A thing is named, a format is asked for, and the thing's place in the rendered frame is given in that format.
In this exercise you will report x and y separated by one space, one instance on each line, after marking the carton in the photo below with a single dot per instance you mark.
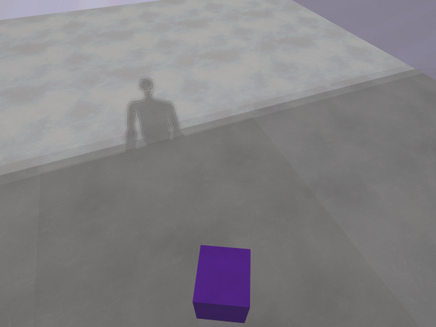
222 288

